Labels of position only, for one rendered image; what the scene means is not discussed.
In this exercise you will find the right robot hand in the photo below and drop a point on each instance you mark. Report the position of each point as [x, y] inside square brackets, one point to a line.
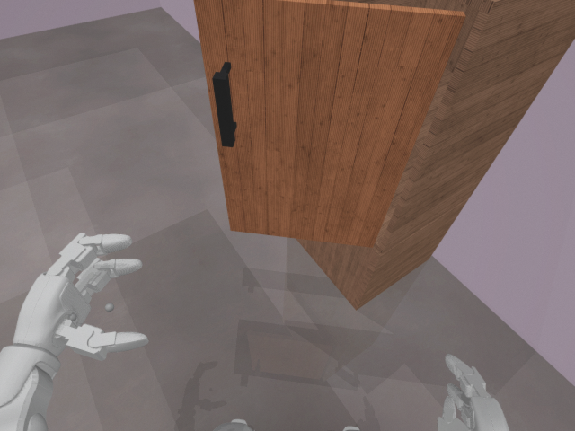
[479, 411]

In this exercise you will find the handle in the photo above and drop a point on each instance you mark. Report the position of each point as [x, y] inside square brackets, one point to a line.
[227, 125]

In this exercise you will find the left robot hand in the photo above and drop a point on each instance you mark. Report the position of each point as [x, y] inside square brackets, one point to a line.
[43, 322]

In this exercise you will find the cupboard door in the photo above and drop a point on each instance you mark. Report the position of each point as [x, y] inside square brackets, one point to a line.
[329, 98]

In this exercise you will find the robot left forearm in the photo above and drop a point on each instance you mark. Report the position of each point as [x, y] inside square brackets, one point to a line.
[26, 387]

